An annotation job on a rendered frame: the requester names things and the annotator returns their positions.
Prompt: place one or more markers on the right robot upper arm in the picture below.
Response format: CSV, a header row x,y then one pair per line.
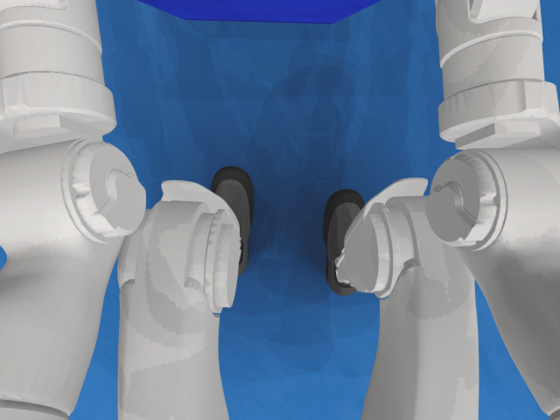
x,y
500,209

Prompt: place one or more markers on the left robot thigh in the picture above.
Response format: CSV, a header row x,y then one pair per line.
x,y
168,347

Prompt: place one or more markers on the carton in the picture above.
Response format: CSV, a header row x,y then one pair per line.
x,y
273,11

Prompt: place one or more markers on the left robot upper arm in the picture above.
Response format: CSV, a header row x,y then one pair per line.
x,y
65,209

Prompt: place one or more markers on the right robot forearm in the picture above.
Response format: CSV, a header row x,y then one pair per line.
x,y
495,95

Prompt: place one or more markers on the left robot forearm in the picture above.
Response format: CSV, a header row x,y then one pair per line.
x,y
52,86

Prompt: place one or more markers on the robot right shin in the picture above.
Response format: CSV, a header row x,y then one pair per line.
x,y
347,267

